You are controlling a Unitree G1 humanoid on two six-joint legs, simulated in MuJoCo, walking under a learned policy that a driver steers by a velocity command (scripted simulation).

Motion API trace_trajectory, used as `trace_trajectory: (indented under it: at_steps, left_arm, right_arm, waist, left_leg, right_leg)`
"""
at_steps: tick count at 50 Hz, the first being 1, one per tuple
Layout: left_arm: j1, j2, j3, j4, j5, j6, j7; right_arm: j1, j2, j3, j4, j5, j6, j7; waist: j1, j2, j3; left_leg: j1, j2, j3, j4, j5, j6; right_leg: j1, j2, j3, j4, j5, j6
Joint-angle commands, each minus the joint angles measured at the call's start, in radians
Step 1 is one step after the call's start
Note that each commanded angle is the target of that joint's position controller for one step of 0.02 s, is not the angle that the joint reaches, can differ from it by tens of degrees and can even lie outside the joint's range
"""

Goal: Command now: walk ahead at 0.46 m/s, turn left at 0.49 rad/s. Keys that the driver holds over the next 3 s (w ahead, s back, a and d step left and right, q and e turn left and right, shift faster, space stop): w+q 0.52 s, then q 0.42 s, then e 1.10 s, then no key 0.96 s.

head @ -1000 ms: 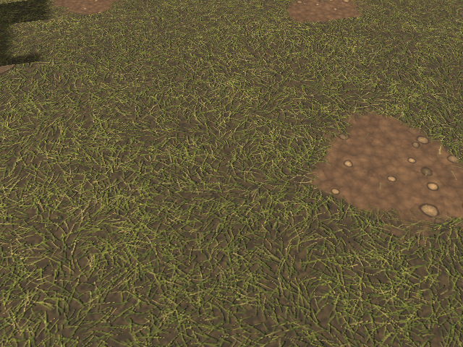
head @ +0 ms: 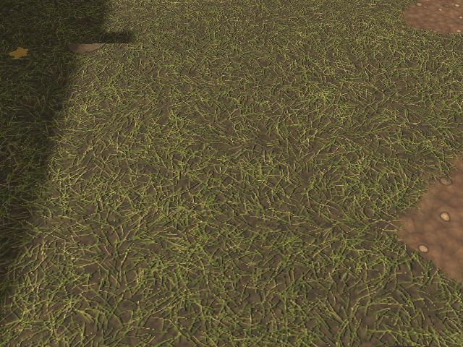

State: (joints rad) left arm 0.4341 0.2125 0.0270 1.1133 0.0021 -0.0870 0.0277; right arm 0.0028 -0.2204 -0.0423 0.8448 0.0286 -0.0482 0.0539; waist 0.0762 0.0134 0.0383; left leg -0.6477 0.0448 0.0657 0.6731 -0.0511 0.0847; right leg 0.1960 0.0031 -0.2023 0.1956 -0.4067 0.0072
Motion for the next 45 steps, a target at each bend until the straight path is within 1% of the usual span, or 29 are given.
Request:
trace_trajectory:
  at_steps: [1,2,3,4,5,6,7,8,9,10,11,13,15,18,20,24,26,27,28,29,30,31,32,33,34,35,37,41,45]
  left_arm:
    - [-0.019,0.207,0.04,-0.054,-0.006,0.009,0.014]
    - [-0.039,0.223,0.046,-0.069,-0.002,0.019,0.017]
    - [-0.063,0.226,0.046,-0.089,-0.002,0.023,0.017]
    - [-0.058,0.199,0.036,-0.115,0.011,0.012,0.01]
    - [0.019,0.051,-0.003,-0.168,0.003,-0.025,-0.015]
    - [-0.11,0.137,0.017,-0.202,-0.029,-0.075,-0.033]
    - [-0.185,0.177,0.03,-0.241,-0.06,-0.092,-0.035]
    - [-0.191,0.17,0.032,-0.24,-0.049,-0.095,-0.025]
    - [-0.175,0.183,0.046,-0.229,-0.03,-0.082,-0.013]
    - [-0.147,0.181,0.052,-0.23,-0.019,-0.063,-0.011]
    - [-0.14,0.172,0.055,-0.24,-0.01,-0.048,-0.01]
    - [-0.192,0.153,0.056,-0.273,0.011,-0.028,-0.004]
    - [-0.298,0.146,0.054,-0.318,0.02,-0.023,0.003]
    - [-0.422,0.12,0.044,-0.359,0.013,-0.03,-0.003]
    - [-0.484,0.113,0.038,-0.385,0.004,-0.036,-0.014]
    - [-0.539,0.154,0.043,-0.425,-0.008,-0.053,-0.037]
    - [-0.508,0.178,0.05,-0.427,-0.013,-0.065,-0.044]
    - [-0.434,0.196,0.06,-0.409,-0.006,-0.071,-0.041]
    - [-0.315,0.236,0.075,-0.392,0.014,-0.077,-0.034]
    - [-0.149,0.311,0.091,-0.382,0.033,-0.074,-0.025]
    - [-0.119,0.338,0.099,-0.354,0.033,-0.052,-0.032]
    - [-0.159,0.223,0.074,-0.39,0.009,-0.038,-0.035]
    - [-0.208,0.163,0.056,-0.41,0.005,-0.025,-0.028]
    - [-0.261,0.155,0.049,-0.415,0.01,-0.013,-0.027]
    - [-0.289,0.148,0.047,-0.407,0.012,-0.005,-0.026]
    - [-0.305,0.151,0.046,-0.4,0.019,-0.001,-0.026]
    - [-0.326,0.171,0.056,-0.388,0.021,0.0,-0.024]
    - [-0.349,0.214,0.075,-0.383,0.004,0.019,-0.007]
    - [-0.351,0.236,0.081,-0.372,-0.009,0.041,-0.006]
  right_arm:
    - [-0.019,-0.09,-0.029,-0.089,0.0,-0.009,0.019]
    - [0.091,-0.131,-0.051,-0.067,0.002,-0.005,0.021]
    - [0.247,-0.188,-0.084,-0.027,0.004,0.002,0.013]
    - [0.376,-0.261,-0.112,-0.002,0.004,0.017,-0.012]
    - [0.329,-0.316,-0.111,-0.039,-0.002,0.012,-0.019]
    - [0.345,-0.238,-0.088,-0.027,-0.013,0.001,-0.02]
    - [0.296,-0.19,-0.075,-0.03,-0.021,-0.017,-0.022]
    - [0.213,-0.161,-0.065,-0.046,-0.019,-0.034,-0.013]
    - [0.15,-0.133,-0.056,-0.063,-0.02,-0.042,-0.011]
    - [0.122,-0.129,-0.051,-0.077,-0.027,-0.044,-0.014]
    - [0.121,-0.135,-0.051,-0.079,-0.024,-0.043,-0.018]
    - [0.161,-0.161,-0.055,-0.074,-0.018,-0.044,-0.033]
    - [0.21,-0.193,-0.063,-0.071,-0.02,-0.043,-0.051]
    - [0.273,-0.199,-0.066,-0.064,-0.012,-0.033,-0.064]
    - [0.309,-0.201,-0.067,-0.055,-0.007,-0.027,-0.066]
    - [0.363,-0.188,-0.064,-0.042,-0.001,-0.013,-0.072]
    - [0.361,-0.198,-0.068,-0.05,-0.007,-0.005,-0.078]
    - [0.343,-0.19,-0.066,-0.06,-0.008,0.0,-0.08]
    - [0.322,-0.158,-0.054,-0.079,-0.014,0.001,-0.078]
    - [0.321,-0.111,-0.036,-0.116,-0.033,0.0,-0.08]
    - [0.505,-0.075,-0.024,-0.133,-0.005,-0.007,-0.077]
    - [0.508,-0.199,-0.047,-0.097,0.006,0.002,-0.082]
    - [0.394,-0.242,-0.062,-0.118,0.003,0.015,-0.085]
    - [0.342,-0.235,-0.066,-0.132,-0.005,0.028,-0.089]
    - [0.317,-0.221,-0.071,-0.146,-0.013,0.038,-0.091]
    - [0.334,-0.187,-0.069,-0.152,-0.006,0.051,-0.088]
    - [0.328,-0.128,-0.055,-0.179,0.002,0.068,-0.086]
    - [0.273,-0.124,-0.051,-0.229,-0.009,0.074,-0.073]
    - [0.188,-0.137,-0.054,-0.269,-0.012,0.077,-0.046]
  waist:
    - [-0.107,-0.131,0.021]
    - [-0.17,-0.148,-0.048]
    - [-0.252,-0.129,-0.13]
    - [-0.286,0.003,-0.207]
    - [-0.158,0.242,-0.337]
    - [-0.218,0.137,-0.341]
    - [-0.19,0.101,-0.198]
    - [-0.126,-0.029,-0.105]
    - [-0.085,-0.048,-0.08]
    - [-0.052,-0.032,-0.063]
    - [-0.036,-0.021,-0.054]
    - [-0.039,-0.006,-0.031]
    - [-0.069,0.01,-0.005]
    - [-0.119,0.039,-0.003]
    - [-0.147,0.053,-0.011]
    - [-0.158,0.067,-0.032]
    - [-0.131,0.1,-0.045]
    - [-0.087,0.118,-0.066]
    - [-0.026,0.107,-0.162]
    - [0.027,-0.019,-0.333]
    - [-0.065,-0.383,-0.465]
    - [-0.048,-0.234,-0.401]
    - [-0.021,-0.14,-0.27]
    - [-0.041,-0.058,-0.193]
    - [-0.064,-0.056,-0.133]
    - [-0.091,-0.09,-0.109]
    - [-0.101,-0.143,-0.086]
    - [-0.095,-0.12,-0.144]
    - [-0.071,-0.126,-0.121]
  left_leg:
    - [0.171,-0.077,0.077,-0.004,-0.067,0.057]
    - [0.309,-0.109,0.084,-0.007,-0.092,0.082]
    - [0.541,-0.131,0.056,-0.065,-0.062,0.118]
    - [0.81,0.012,-0.203,-0.118,-0.168,0.172]
    - [1.064,0.295,-0.85,-0.312,-0.356,0.389]
    - [1.027,0.286,-0.908,-0.433,-0.405,0.351]
    - [0.901,0.253,-0.744,-0.438,-0.34,0.296]
    - [0.719,0.201,-0.611,-0.45,-0.203,0.259]
    - [0.596,0.157,-0.509,-0.455,-0.114,0.227]
    - [0.502,0.127,-0.455,-0.469,-0.065,0.217]
    - [0.446,0.113,-0.431,-0.481,-0.046,0.216]
    - [0.359,0.092,-0.376,-0.502,0.0,0.222]
    - [0.333,0.068,-0.35,-0.507,-0.003,0.209]
    - [0.334,0.024,-0.318,-0.476,-0.035,0.155]
    - [0.35,0.026,-0.333,-0.458,-0.059,0.134]
    - [0.506,0.072,-0.44,-0.339,-0.059,0.125]
    - [0.55,0.092,-0.493,-0.275,-0.002,0.116]
    - [0.549,0.061,-0.489,-0.203,0.096,0.092]
    - [0.501,-0.001,-0.44,-0.03,0.175,0.05]
    - [0.346,-0.082,-0.332,0.273,-0.029,-0.008]
    - [0.017,-0.196,-0.258,0.539,-0.628,-0.065]
    - [-0.062,-0.097,-0.29,0.656,-0.594,-0.085]
    - [-0.089,-0.073,-0.247,0.684,-0.527,-0.105]
    - [-0.063,-0.04,-0.208,0.663,-0.475,-0.125]
    - [-0.043,-0.012,-0.193,0.616,-0.441,-0.133]
    - [0.013,0.01,-0.174,0.575,-0.42,-0.133]
    - [0.041,0.014,-0.128,0.481,-0.377,-0.145]
    - [0.082,0.036,-0.109,0.286,-0.199,-0.143]
    - [0.172,0.023,-0.061,0.107,-0.106,-0.111]
  right_leg:
    - [-0.097,-0.281,0.0,0.164,1.187,-0.1]
    - [-0.112,-0.282,-0.003,0.321,1.284,-0.091]
    - [-0.212,-0.252,-0.007,0.536,1.222,-0.069]
    - [-0.465,-0.183,-0.006,0.865,0.8,-0.033]
    - [-0.846,0.054,0.124,1.267,-0.105,0.015]
    - [-0.944,0.015,0.328,1.329,-0.101,-0.025]
    - [-0.995,-0.035,0.315,1.28,-0.02,-0.055]
    - [-0.942,-0.083,0.31,1.174,0.051,-0.056]
    - [-0.865,-0.116,0.308,1.081,0.082,-0.048]
    - [-0.796,-0.136,0.314,1.037,0.096,-0.036]
    - [-0.768,-0.142,0.307,0.983,0.1,-0.021]
    - [-0.762,-0.139,0.278,0.876,0.156,0.018]
    - [-0.8,-0.12,0.263,0.722,0.283,0.046]
    - [-0.762,-0.068,0.258,0.473,0.476,0.05]
    - [-0.721,-0.039,0.251,0.38,0.533,0.047]
    - [-0.724,-0.015,0.285,0.277,0.458,0.027]
    - [-0.664,-0.005,0.282,0.252,0.357,0.004]
    - [-0.566,0.006,0.262,0.207,0.357,-0.022]
    - [-0.363,-0.053,0.293,0.212,0.424,-0.071]
    - [-0.067,-0.252,0.465,0.282,0.622,-0.142]
    - [0.216,-0.473,0.88,0.237,0.665,-0.317]
    - [0.152,-0.46,0.858,0.227,0.58,-0.285]
    - [0.023,-0.41,0.666,0.228,0.661,-0.242]
    - [-0.115,-0.359,0.54,0.214,0.77,-0.221]
    - [-0.22,-0.32,0.465,0.196,0.816,-0.213]
    - [-0.305,-0.287,0.395,0.159,0.792,-0.203]
    - [-0.374,-0.269,0.316,0.095,0.799,-0.226]
    - [-0.333,-0.298,0.223,0.064,0.793,-0.245]
    - [-0.339,-0.286,0.127,0.076,0.666,-0.207]
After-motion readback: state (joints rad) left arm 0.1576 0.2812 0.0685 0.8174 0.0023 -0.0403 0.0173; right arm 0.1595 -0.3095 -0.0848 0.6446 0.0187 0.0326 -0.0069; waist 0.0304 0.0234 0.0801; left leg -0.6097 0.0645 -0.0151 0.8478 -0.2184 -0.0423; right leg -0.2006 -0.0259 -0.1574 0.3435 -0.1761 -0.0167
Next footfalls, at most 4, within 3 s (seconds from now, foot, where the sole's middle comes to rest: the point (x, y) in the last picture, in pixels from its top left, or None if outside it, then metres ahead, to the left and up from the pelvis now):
0.08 left None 0.22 0.10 -0.76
0.56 right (271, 319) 0.55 -0.03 -0.76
1.02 left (172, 331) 0.49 0.24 -0.76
1.46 right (256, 313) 0.56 0.01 -0.76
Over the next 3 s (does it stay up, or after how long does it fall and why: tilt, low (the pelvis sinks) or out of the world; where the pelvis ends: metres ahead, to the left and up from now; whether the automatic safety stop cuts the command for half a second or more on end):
stays up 0.51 0.08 0.01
